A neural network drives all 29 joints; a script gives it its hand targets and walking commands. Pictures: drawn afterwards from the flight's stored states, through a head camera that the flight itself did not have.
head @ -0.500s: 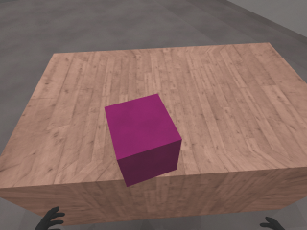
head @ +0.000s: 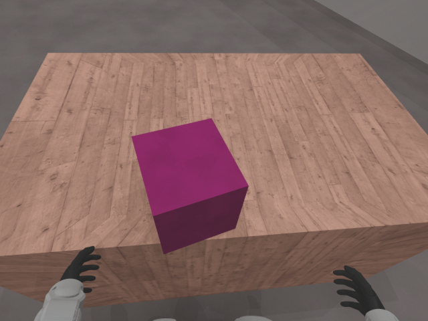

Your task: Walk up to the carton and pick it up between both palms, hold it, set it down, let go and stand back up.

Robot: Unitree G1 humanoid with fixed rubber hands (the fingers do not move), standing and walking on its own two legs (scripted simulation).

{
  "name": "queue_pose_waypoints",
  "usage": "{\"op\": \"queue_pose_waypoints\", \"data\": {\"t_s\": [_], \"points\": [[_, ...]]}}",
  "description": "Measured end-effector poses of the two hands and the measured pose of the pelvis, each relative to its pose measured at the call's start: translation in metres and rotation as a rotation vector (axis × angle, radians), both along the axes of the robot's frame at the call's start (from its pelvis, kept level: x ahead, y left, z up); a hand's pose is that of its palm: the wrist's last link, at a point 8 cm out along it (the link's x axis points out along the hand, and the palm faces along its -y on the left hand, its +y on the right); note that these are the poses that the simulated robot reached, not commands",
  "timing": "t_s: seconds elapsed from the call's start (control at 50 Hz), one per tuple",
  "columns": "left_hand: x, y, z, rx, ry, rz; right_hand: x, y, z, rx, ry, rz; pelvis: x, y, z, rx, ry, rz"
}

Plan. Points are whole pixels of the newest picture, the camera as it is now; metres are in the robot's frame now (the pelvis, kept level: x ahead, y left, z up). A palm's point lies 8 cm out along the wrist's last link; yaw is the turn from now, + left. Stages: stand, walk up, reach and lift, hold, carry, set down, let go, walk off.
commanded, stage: reach and lift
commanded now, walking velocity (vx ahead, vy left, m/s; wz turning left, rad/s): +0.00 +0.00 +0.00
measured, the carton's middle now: (187, 186) +0.38 +0.07 -0.02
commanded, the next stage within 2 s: none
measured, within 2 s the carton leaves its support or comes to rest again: neither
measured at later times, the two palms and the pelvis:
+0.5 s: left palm (70, 295) +0.17 +0.26 -0.05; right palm (364, 299) +0.16 -0.26 -0.05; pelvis +0.00 +0.01 +0.02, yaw -1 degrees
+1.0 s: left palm (91, 292) +0.17 +0.22 -0.02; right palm (356, 283) +0.18 -0.24 -0.02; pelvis +0.02 +0.01 +0.02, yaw -1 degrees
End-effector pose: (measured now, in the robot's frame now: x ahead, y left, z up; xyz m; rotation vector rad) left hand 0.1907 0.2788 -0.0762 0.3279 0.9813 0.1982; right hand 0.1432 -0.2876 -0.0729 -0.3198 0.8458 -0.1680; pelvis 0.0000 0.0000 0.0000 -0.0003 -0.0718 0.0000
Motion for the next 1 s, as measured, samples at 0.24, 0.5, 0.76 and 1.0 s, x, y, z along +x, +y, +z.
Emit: {"op": "queue_pose_waypoints", "data": {"t_s": [0.24,0.5,0.76,1.0], "points": [[-0.016,-0.010,0.016,-0.010,-0.057,0.066,-0.009,-0.004,0.015,0.057,-0.022,0.040,0.006,0.005,0.010,0.011,0.008,-0.022],[-0.022,-0.018,0.030,-0.034,-0.189,0.087,0.012,0.023,0.028,0.137,-0.122,0.100,0.005,0.008,0.016,0.008,0.028,-0.018],[-0.023,-0.041,0.042,-0.077,-0.328,0.094,0.027,0.036,0.044,0.195,-0.204,0.142,0.010,0.012,0.020,0.005,0.019,-0.023],[-0.022,-0.059,0.054,-0.109,-0.449,0.107,0.034,0.043,0.053,0.244,-0.279,0.165,0.015,0.012,0.020,0.003,0.017,-0.020]]}}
